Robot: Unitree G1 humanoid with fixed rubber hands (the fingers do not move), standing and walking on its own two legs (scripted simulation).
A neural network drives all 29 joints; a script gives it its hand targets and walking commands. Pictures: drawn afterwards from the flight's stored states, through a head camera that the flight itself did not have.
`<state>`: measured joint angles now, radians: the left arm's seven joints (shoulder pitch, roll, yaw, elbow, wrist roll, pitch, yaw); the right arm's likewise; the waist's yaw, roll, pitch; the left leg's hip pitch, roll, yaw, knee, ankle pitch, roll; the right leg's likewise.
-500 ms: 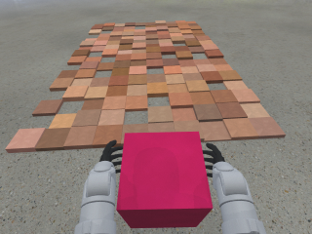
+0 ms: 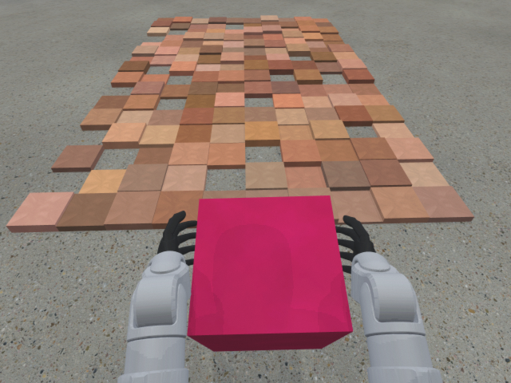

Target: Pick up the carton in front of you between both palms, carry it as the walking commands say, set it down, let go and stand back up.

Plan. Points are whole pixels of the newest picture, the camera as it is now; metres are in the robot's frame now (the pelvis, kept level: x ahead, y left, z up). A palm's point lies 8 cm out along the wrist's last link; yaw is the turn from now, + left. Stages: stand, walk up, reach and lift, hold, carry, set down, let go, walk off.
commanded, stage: carry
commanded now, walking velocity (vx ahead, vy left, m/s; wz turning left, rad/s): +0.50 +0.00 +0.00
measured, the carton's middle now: (266, 281) +0.31 +0.00 -0.02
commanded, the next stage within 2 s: none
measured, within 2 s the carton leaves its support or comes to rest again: neither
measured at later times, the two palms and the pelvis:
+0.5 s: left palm (164, 174) +0.48 +0.18 +0.09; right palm (314, 175) +0.47 -0.11 +0.08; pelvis +0.23 +0.04 +0.00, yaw -2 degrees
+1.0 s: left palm (190, 78) +0.81 +0.17 +0.13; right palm (298, 77) +0.83 -0.12 +0.12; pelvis +0.54 +0.00 +0.01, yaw +3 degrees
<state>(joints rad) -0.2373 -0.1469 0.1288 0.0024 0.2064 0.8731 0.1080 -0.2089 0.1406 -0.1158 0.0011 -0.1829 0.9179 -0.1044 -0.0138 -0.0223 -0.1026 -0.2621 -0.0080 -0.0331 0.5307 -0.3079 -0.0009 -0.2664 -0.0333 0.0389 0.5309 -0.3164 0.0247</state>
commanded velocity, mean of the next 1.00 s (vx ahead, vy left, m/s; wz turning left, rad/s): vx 0.50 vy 0.00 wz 0.00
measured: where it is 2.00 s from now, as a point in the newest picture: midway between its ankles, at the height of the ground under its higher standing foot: (239, 200)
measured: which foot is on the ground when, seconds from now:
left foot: down 0.00-0.18, up 0.20-0.36, down 0.38-0.78, up 0.80-1.00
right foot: down 0.00-0.40, up 0.42-0.78, down 0.80-1.00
